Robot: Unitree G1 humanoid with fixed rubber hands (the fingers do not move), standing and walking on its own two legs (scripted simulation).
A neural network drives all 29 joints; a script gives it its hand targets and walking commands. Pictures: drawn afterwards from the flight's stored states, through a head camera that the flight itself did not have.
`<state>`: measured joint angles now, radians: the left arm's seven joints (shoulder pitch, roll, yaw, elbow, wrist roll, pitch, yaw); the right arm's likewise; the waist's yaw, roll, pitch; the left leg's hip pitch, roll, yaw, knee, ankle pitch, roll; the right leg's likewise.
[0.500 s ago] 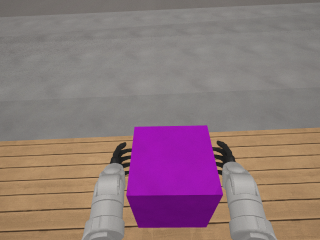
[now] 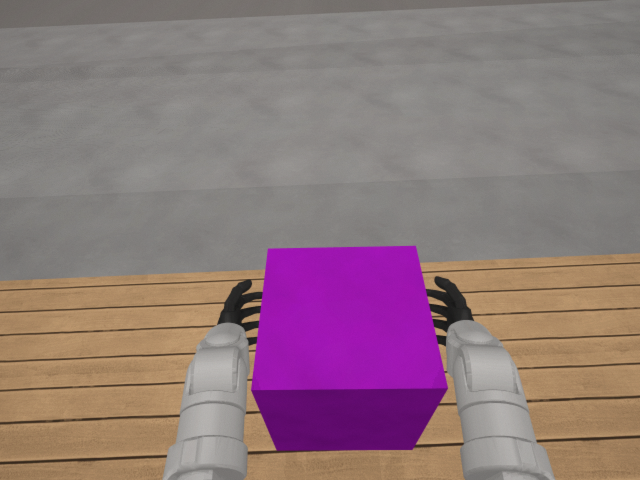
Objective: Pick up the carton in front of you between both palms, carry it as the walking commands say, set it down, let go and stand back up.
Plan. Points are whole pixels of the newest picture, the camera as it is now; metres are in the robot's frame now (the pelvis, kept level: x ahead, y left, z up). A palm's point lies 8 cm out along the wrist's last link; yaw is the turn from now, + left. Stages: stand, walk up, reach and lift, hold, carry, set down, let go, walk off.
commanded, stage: reach and lift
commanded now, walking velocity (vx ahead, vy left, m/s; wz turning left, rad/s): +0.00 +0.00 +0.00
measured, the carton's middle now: (342, 353) +0.30 +0.00 -0.05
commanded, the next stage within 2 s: hold in 0.30 s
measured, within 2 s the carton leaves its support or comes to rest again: neither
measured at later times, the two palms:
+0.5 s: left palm (227, 328) +0.28 +0.15 +0.05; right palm (464, 326) +0.28 -0.15 +0.05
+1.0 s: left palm (223, 283) +0.35 +0.16 +0.07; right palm (444, 279) +0.35 -0.14 +0.07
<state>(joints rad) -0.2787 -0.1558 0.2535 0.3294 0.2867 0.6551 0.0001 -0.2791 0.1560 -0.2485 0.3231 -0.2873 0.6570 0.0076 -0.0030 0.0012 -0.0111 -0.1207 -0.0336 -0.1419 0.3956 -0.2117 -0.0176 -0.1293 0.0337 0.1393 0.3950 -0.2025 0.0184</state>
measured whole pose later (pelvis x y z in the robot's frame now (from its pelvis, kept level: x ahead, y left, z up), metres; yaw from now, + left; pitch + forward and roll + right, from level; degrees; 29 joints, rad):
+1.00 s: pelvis +0.07 +0.01 -0.02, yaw -1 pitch +4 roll +0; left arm -0.19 -0.08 0.13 -0.11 0.12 1.08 0.07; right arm -0.22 0.14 -0.11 -0.07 -0.14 1.07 -0.08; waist 0.00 0.00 -0.21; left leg -0.26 0.04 0.03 0.62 -0.43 -0.02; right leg -0.31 -0.06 -0.04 0.66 -0.43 0.03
